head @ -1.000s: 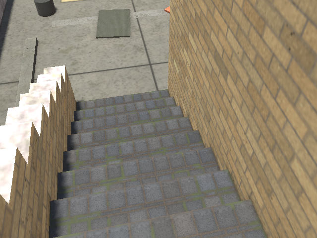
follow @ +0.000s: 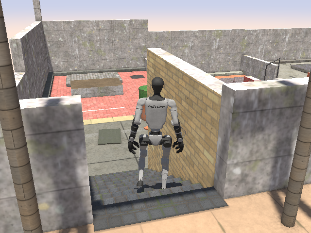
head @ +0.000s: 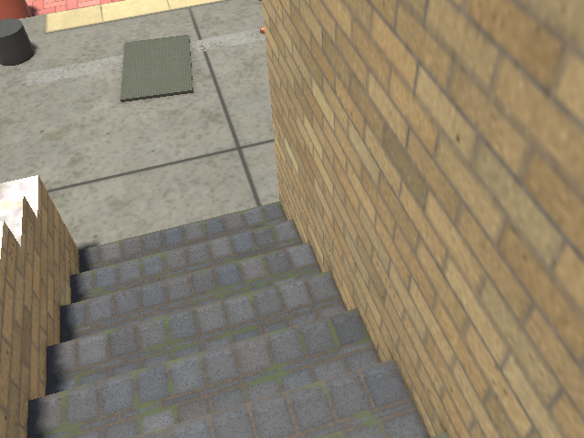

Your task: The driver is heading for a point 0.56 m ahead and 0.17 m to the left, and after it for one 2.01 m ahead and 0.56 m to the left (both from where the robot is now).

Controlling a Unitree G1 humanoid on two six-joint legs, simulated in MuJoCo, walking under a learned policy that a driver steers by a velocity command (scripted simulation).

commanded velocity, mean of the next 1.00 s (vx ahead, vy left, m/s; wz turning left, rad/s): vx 0.50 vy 0.00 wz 0.00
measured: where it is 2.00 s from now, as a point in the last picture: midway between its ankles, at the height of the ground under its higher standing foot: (246, 338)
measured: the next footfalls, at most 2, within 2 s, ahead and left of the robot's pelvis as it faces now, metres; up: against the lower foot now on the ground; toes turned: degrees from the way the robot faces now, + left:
left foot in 0.38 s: +0.33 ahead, +0.18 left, -0.15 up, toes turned +3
right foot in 0.92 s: +0.67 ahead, -0.05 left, -0.30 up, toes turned -2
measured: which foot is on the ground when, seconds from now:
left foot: up 0.00-0.36, down 0.38-0.94, up 0.96-1.00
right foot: down 0.00-0.42, up 0.44-0.90, down 0.92-1.00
